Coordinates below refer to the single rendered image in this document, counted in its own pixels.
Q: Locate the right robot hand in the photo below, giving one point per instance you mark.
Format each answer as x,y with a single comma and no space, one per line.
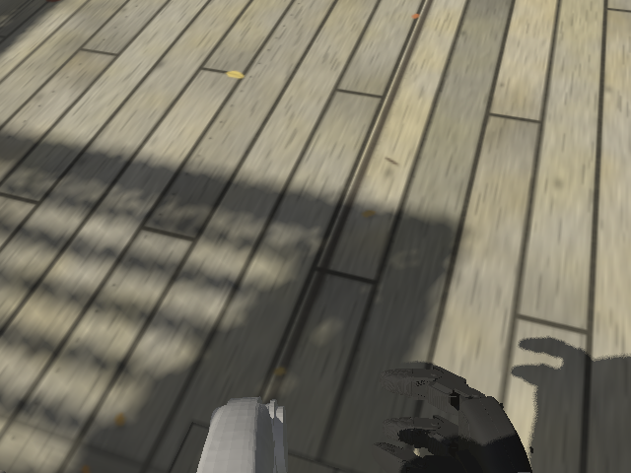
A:
484,441

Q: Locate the left robot thigh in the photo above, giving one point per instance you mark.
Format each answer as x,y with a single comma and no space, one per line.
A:
246,436

